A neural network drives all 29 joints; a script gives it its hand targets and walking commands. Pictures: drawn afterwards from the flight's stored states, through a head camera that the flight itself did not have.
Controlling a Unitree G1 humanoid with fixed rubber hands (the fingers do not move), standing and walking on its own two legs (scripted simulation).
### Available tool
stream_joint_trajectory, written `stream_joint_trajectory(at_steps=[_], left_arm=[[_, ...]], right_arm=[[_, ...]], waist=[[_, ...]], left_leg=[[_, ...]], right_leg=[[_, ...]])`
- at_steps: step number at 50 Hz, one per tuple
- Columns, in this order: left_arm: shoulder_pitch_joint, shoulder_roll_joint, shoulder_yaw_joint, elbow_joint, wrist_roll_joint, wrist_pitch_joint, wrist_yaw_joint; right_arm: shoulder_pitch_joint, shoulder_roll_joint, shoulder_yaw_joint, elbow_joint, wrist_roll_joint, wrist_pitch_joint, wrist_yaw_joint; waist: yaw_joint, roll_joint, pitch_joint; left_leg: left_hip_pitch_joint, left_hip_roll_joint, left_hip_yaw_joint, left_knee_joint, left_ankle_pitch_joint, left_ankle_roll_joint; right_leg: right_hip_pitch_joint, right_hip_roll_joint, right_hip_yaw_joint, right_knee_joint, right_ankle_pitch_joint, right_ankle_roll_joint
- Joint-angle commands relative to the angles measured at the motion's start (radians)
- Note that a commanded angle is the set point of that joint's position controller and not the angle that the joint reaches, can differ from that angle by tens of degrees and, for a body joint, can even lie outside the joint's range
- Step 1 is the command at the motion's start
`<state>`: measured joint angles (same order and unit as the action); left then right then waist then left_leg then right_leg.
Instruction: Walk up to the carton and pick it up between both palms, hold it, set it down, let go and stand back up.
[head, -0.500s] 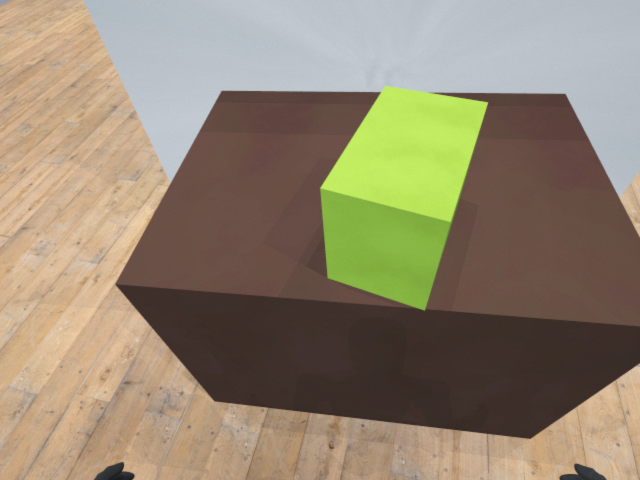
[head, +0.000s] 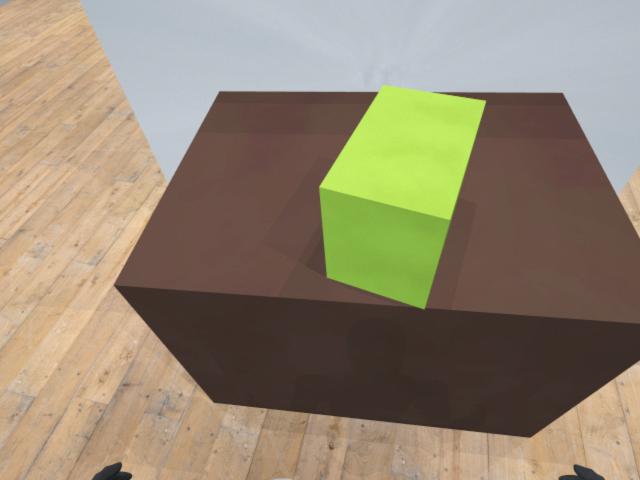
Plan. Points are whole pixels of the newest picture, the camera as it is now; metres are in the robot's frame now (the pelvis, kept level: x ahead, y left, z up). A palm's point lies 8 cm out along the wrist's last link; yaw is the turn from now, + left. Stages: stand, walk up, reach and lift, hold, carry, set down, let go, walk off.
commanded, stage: walk up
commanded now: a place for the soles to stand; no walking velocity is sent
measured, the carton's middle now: (403, 193) +0.55 -0.09 +0.02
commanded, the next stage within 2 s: none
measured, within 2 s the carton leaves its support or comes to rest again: neither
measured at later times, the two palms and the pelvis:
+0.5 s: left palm out of the picture +0.08 +0.33 -0.07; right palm out of the picture +0.10 -0.31 -0.09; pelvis +0.00 +0.01 +0.00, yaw -1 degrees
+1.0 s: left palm out of the picture +0.13 +0.34 -0.07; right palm out of the picture +0.08 -0.28 -0.10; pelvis +0.00 +0.03 +0.00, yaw -4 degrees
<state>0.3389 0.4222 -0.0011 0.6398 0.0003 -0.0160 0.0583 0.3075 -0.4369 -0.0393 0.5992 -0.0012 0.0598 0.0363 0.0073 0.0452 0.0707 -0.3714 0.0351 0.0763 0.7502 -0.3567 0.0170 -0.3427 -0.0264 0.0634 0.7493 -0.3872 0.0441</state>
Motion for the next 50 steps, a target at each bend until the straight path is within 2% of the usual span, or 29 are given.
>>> stream_joint_trajectory(at_steps=[1, 4, 6, 8, 11, 12, 14, 16, 19, 20, 21, 23, 24, 25, 28, 30, 32, 33, 35, 37, 39, 40, 41, 42, 43, 44, 46, 48, 50], left_arm=[[0.057, 0.324, 0.107, -0.041, 0.012, -0.027, 0.019], [0.014, 0.317, 0.107, -0.050, 0.013, -0.022, 0.016], [-0.018, 0.257, 0.087, -0.067, 0.004, -0.019, 0.011], [0.018, 0.220, 0.079, -0.058, -0.011, -0.015, 0.015], [0.077, 0.229, 0.084, -0.050, -0.004, -0.011, 0.020], [0.129, 0.243, 0.090, -0.027, 0.011, -0.018, 0.021], [0.105, 0.354, 0.112, -0.030, 0.023, -0.031, 0.025], [0.084, 0.361, 0.120, -0.049, 0.029, -0.031, 0.027], [0.017, 0.341, 0.109, -0.069, 0.022, -0.031, 0.026], [-0.013, 0.325, 0.097, -0.076, 0.011, -0.028, 0.024], [-0.046, 0.273, 0.079, -0.077, 0.000, -0.025, 0.017], [0.003, 0.216, 0.070, -0.063, -0.016, -0.014, 0.024], [0.030, 0.222, 0.080, -0.061, -0.013, -0.005, 0.033], [0.034, 0.224, 0.080, -0.069, -0.009, 0.002, 0.036], [0.077, 0.230, 0.085, -0.065, -0.008, -0.011, 0.032], [0.146, 0.230, 0.081, -0.025, 0.002, -0.028, 0.030], [0.103, 0.337, 0.102, -0.028, 0.029, -0.036, 0.037], [0.110, 0.353, 0.111, -0.035, 0.026, -0.029, 0.039], [0.096, 0.344, 0.119, -0.046, 0.042, -0.034, 0.031], [0.032, 0.308, 0.101, -0.066, 0.027, -0.030, 0.030], [-0.009, 0.285, 0.083, -0.061, 0.014, -0.018, 0.018], [-0.066, 0.272, 0.077, -0.071, -0.001, -0.012, 0.003], [-0.085, 0.210, 0.064, -0.075, -0.009, -0.011, -0.006], [-0.077, 0.172, 0.054, -0.078, -0.018, -0.005, -0.005], [-0.054, 0.183, 0.059, -0.068, -0.014, 0.002, -0.005], [-0.054, 0.199, 0.066, -0.058, -0.010, 0.002, -0.003], [-0.017, 0.226, 0.072, -0.035, -0.002, -0.010, -0.008], [-0.058, 0.306, 0.086, -0.033, 0.001, -0.018, -0.010], [-0.124, 0.277, 0.079, -0.042, -0.002, -0.015, -0.016]], right_arm=[[-0.093, -0.209, -0.100, -0.088, -0.018, -0.018, 0.011], [-0.088, -0.216, -0.107, -0.101, -0.033, -0.021, 0.008], [-0.045, -0.229, -0.111, -0.072, -0.038, -0.030, 0.008], [-0.051, -0.227, -0.103, -0.063, -0.029, -0.033, 0.007], [-0.111, -0.218, -0.086, -0.079, -0.023, -0.024, 0.009], [-0.148, -0.223, -0.091, -0.091, -0.025, -0.022, 0.009], [-0.115, -0.197, -0.093, -0.103, -0.021, -0.014, 0.014], [-0.136, -0.196, -0.101, -0.125, -0.039, -0.011, 0.005], [-0.076, -0.188, -0.110, -0.102, -0.038, -0.027, 0.002], [-0.041, -0.191, -0.110, -0.086, -0.039, -0.033, 0.001], [-0.007, -0.224, -0.114, -0.062, -0.042, -0.039, -0.004], [-0.010, -0.258, -0.111, -0.058, -0.038, -0.036, -0.004], [-0.031, -0.220, -0.094, -0.061, -0.032, -0.031, -0.001], [-0.036, -0.216, -0.091, -0.068, -0.026, -0.029, -0.003], [-0.102, -0.218, -0.091, -0.085, -0.026, -0.013, -0.005], [-0.122, -0.191, -0.088, -0.083, -0.020, -0.012, 0.002], [-0.102, -0.155, -0.068, -0.107, -0.027, -0.016, 0.001], [-0.144, -0.179, -0.081, -0.123, -0.031, -0.005, -0.005], [-0.156, -0.195, -0.099, -0.137, -0.034, 0.002, -0.014], [-0.120, -0.198, -0.105, -0.116, -0.035, -0.012, -0.013], [-0.057, -0.173, -0.095, -0.069, -0.027, -0.037, -0.021], [0.012, -0.191, -0.094, -0.036, -0.026, -0.048, -0.028], [0.059, -0.244, -0.106, -0.010, -0.032, -0.059, -0.036], [0.042, -0.274, -0.098, -0.018, -0.029, -0.062, -0.037], [-0.009, -0.245, -0.081, -0.024, -0.022, -0.063, -0.040], [-0.020, -0.222, -0.075, -0.021, -0.015, -0.061, -0.037], [-0.113, -0.204, -0.065, -0.036, 0.002, -0.047, -0.026], [-0.080, -0.182, -0.065, -0.041, 0.007, -0.038, -0.025], [-0.064, -0.195, -0.071, -0.037, -0.005, -0.039, -0.027]], waist=[[-0.016, -0.119, -0.038], [-0.028, -0.102, -0.036], [-0.051, -0.025, -0.051], [-0.037, 0.044, -0.049], [0.002, 0.059, -0.013], [0.031, 0.085, -0.017], [0.015, -0.190, -0.004], [0.014, -0.174, 0.035], [-0.024, -0.189, -0.005], [-0.054, -0.176, -0.018], [-0.076, -0.073, -0.063], [-0.061, 0.068, -0.117], [-0.058, 0.087, -0.100], [-0.050, 0.069, -0.049], [-0.009, 0.109, 0.027], [0.036, 0.047, -0.039], [0.009, -0.174, -0.082], [0.029, -0.160, -0.026], [0.040, -0.183, 0.002], [0.013, -0.219, 0.004], [-0.016, -0.221, -0.041], [-0.053, -0.210, -0.099], [-0.066, -0.042, -0.137], [-0.060, 0.060, -0.129], [-0.036, 0.035, -0.125], [-0.033, 0.020, -0.115], [0.021, -0.035, -0.071], [-0.020, -0.123, -0.056], [-0.040, -0.133, -0.072]], left_leg=[[0.054, 0.049, -0.109, -0.028, 0.087, 0.030], [0.118, 0.052, -0.146, -0.116, -0.025, 0.038], [0.228, 0.127, -0.186, -0.235, -0.023, 0.073], [0.194, 0.269, -0.295, -0.346, 0.019, 0.189], [0.002, 0.258, -0.208, -0.318, 0.004, 0.183], [-0.047, 0.208, -0.154, -0.227, -0.017, 0.125], [-0.083, 0.019, -0.084, 0.057, -0.036, 0.008], [-0.139, -0.004, -0.146, 0.115, -0.244, 0.010], [-0.004, 0.022, -0.150, 0.014, -0.150, 0.019], [0.137, 0.041, -0.154, -0.144, 0.026, 0.038], [0.272, 0.095, -0.202, -0.229, 0.194, 0.064], [0.314, 0.290, -0.319, -0.321, 0.262, 0.194], [0.248, 0.338, -0.324, -0.325, 0.243, 0.263], [0.183, 0.332, -0.310, -0.333, 0.212, 0.277], [0.066, 0.266, -0.214, -0.300, 0.185, 0.215], [0.067, 0.186, -0.123, -0.118, 0.288, 0.111], [-0.079, 0.030, -0.086, 0.133, 0.045, -0.008], [-0.143, 0.007, -0.129, 0.165, -0.248, -0.016], [-0.179, 0.030, -0.164, 0.213, -0.297, -0.007], [-0.108, 0.039, -0.150, 0.110, -0.251, -0.001], [0.080, 0.021, -0.100, -0.141, -0.059, 0.006], [0.253, 0.051, -0.107, -0.254, 0.156, 0.016], [0.367, 0.178, -0.260, -0.297, 0.363, 0.052], [0.371, 0.241, -0.324, -0.284, 0.504, 0.145], [0.303, 0.319, -0.377, -0.275, 0.523, 0.217], [0.264, 0.300, -0.319, -0.237, 0.516, 0.218], [0.083, 0.156, -0.173, -0.165, 0.257, 0.092], [0.105, 0.044, -0.108, -0.040, 0.156, 0.009], [0.203, 0.054, -0.109, -0.129, 0.112, 0.018]], right_leg=[[-0.028, -0.144, 0.312, -0.228, 0.162, -0.174], [-0.099, -0.153, 0.301, -0.219, 0.095, -0.175], [-0.180, -0.061, 0.168, -0.135, 0.028, -0.115], [-0.135, 0.049, -0.042, 0.085, -0.009, -0.052], [0.020, 0.017, -0.053, 0.029, -0.039, -0.067], [0.083, -0.019, 0.034, -0.079, 0.030, -0.094], [0.041, -0.204, 0.446, -0.308, 0.100, -0.195], [0.025, -0.274, 0.523, -0.303, 0.219, -0.290], [-0.022, -0.244, 0.430, -0.235, 0.311, -0.257], [-0.082, -0.192, 0.335, -0.168, 0.355, -0.198], [-0.153, -0.098, 0.219, -0.092, 0.339, -0.125], [-0.170, 0.063, -0.039, 0.158, -0.019, -0.040], [-0.158, 0.053, -0.061, 0.273, -0.244, -0.033], [-0.175, 0.036, -0.068, 0.321, -0.274, -0.035], [-0.082, -0.002, -0.055, 0.094, -0.152, -0.066], [0.087, -0.013, -0.002, -0.223, 0.104, -0.078], [0.158, -0.243, 0.490, -0.312, 0.269, -0.174], [0.149, -0.286, 0.555, -0.305, 0.342, -0.264], [0.157, -0.321, 0.536, -0.270, 0.406, -0.346], [0.142, -0.259, 0.428, -0.213, 0.554, -0.294], [0.103, -0.167, 0.258, -0.117, 0.676, -0.193], [0.009, -0.112, 0.161, -0.067, 0.562, -0.123], [-0.088, -0.026, 0.067, 0.084, 0.370, -0.053], [-0.119, 0.041, -0.016, 0.181, 0.171, -0.018], [-0.111, 0.029, -0.019, 0.146, -0.107, -0.019], [-0.048, 0.010, -0.016, 0.048, -0.169, -0.029], [0.103, -0.030, 0.068, -0.156, 0.137, -0.068], [0.029, -0.148, 0.269, -0.254, 0.210, -0.131], [-0.039, -0.128, 0.216, -0.225, 0.211, -0.128]])
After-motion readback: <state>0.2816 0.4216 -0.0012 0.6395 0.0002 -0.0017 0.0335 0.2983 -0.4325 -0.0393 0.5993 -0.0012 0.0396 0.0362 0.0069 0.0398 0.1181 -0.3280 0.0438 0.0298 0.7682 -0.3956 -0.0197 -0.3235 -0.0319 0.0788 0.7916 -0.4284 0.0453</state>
